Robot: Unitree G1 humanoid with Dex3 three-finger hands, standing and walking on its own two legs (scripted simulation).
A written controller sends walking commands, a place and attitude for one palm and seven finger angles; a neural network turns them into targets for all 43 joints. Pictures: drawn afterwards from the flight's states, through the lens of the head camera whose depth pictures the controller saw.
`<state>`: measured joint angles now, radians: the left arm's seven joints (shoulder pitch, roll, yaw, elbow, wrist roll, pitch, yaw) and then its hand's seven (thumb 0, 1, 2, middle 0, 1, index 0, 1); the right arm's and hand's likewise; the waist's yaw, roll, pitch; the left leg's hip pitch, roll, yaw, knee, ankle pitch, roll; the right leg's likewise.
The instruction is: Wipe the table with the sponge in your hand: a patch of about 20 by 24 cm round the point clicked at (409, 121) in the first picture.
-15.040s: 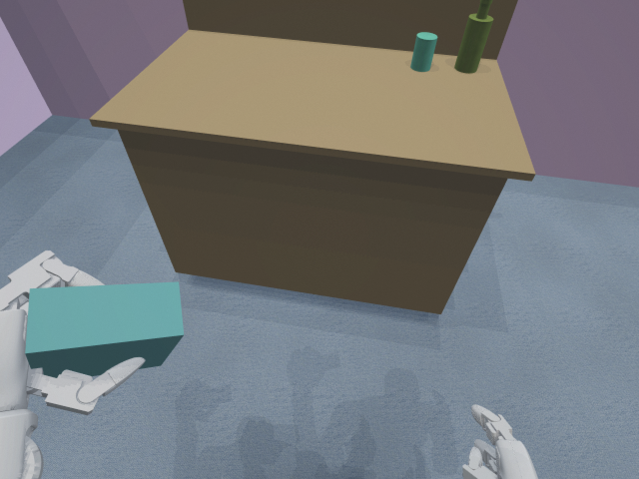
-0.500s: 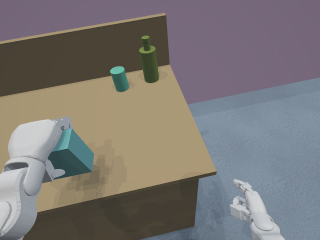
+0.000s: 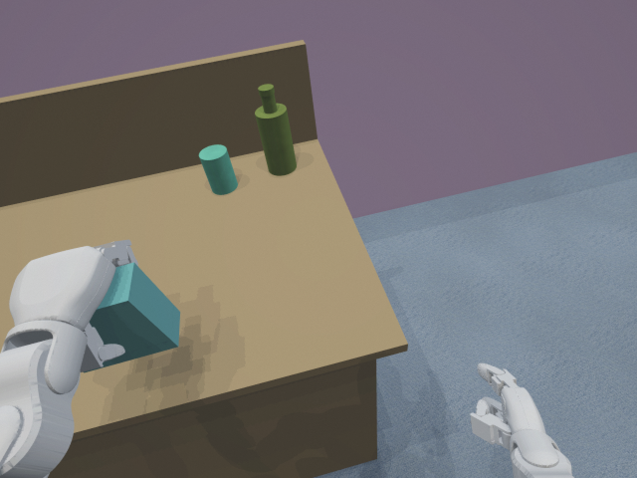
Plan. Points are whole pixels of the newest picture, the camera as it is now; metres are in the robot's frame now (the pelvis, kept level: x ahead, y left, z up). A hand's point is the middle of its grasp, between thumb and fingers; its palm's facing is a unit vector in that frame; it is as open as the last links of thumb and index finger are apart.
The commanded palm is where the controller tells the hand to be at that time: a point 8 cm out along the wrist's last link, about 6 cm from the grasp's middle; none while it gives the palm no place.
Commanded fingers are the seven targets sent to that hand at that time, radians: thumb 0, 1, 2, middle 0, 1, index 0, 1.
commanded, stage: move the sponge above the wiping area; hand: left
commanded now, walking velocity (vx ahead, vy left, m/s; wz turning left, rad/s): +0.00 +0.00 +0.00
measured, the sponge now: (116, 327) +0.23 +0.29 +0.11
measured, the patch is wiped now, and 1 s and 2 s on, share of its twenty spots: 0.00 0.00 0.00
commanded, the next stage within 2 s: none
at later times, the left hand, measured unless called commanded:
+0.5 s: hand (117, 307) +0.24 +0.28 +0.13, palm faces +0.05 -0.06 -1.00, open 9.6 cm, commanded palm +0.21 +0.28 +0.20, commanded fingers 0.00 0.10 1.30 -1.20 -1.60 -1.20 -1.60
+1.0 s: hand (120, 308) +0.25 +0.30 +0.11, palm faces +0.03 -0.07 -1.00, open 9.6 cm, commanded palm +0.22 +0.29 +0.18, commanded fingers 0.00 0.10 1.30 -1.20 -1.60 -1.20 -1.60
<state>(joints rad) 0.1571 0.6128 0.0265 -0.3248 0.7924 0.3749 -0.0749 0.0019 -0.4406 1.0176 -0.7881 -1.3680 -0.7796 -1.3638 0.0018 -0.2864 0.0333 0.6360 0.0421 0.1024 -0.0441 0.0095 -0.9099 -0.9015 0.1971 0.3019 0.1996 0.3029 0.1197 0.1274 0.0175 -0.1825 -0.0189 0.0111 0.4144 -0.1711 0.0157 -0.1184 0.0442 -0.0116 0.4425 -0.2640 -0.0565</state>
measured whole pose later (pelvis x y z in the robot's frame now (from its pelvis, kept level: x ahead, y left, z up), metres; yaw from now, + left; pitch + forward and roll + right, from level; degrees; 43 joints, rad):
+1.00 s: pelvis +0.01 +0.01 +0.00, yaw +0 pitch -2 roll +0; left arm 0.11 0.54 -0.05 -0.20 0.86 0.38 -0.03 0.00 -0.44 1.02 -0.79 -1.37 -0.78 -1.37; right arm 0.01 -0.27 0.04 0.64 0.04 0.12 -0.04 0.01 -0.91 -0.90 0.20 0.30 0.20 0.30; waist 0.11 0.11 0.01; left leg -0.18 -0.03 0.02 0.39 -0.18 0.03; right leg -0.11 0.03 0.00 0.41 -0.26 -0.04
